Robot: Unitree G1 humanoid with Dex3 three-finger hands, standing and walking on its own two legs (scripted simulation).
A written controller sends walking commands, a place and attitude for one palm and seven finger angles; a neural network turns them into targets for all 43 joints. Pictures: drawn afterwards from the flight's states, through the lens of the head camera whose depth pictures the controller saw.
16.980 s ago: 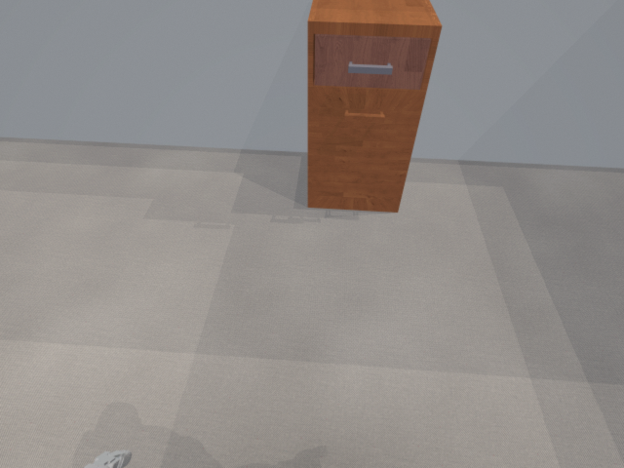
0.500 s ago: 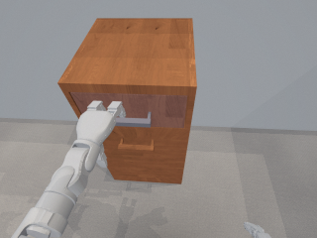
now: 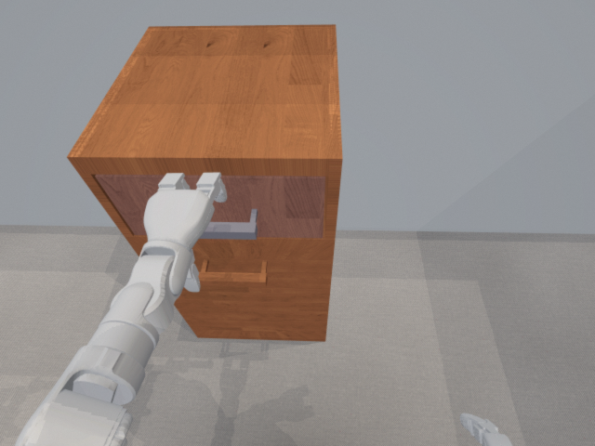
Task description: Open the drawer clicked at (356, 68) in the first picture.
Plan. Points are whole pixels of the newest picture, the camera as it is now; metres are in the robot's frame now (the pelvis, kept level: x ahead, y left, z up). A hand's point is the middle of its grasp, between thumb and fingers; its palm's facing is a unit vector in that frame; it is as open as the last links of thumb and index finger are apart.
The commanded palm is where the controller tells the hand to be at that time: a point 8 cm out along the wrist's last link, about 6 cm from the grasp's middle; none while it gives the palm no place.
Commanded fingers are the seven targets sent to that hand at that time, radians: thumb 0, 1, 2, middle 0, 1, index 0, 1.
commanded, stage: move the hooked fingers above the handle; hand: left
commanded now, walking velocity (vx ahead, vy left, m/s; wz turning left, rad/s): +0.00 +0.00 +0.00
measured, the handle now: (216, 221) +0.49 +0.18 -0.04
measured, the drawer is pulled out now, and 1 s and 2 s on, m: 0.00 0.00 0.00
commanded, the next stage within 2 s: none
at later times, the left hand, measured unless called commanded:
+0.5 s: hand (233, 221) +0.44 +0.13 +0.02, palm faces +0.09 -0.03 -1.00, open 13.5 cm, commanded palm +0.42 +0.17 +0.07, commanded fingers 0.00 -0.50 0.30 -0.30 -1.20 -0.30 -1.20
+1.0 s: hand (199, 237) +0.43 +0.19 -0.01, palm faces -0.08 -0.03 -1.00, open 13.8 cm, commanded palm +0.43 +0.18 +0.07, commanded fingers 0.00 -0.50 0.30 -0.30 -1.20 -0.30 -1.20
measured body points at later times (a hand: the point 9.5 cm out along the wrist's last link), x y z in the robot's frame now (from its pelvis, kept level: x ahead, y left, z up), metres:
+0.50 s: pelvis -0.02 +0.00 -0.01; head +0.05 -0.02 +0.43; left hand +0.43 +0.13 +0.07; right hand +0.03 -0.26 -0.15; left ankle -0.02 +0.07 -0.71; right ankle -0.03 -0.07 -0.71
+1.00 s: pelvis -0.03 +0.00 -0.01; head +0.06 +0.00 +0.43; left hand +0.43 +0.19 +0.05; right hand +0.00 -0.28 -0.14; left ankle -0.02 +0.07 -0.71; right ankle -0.03 -0.07 -0.71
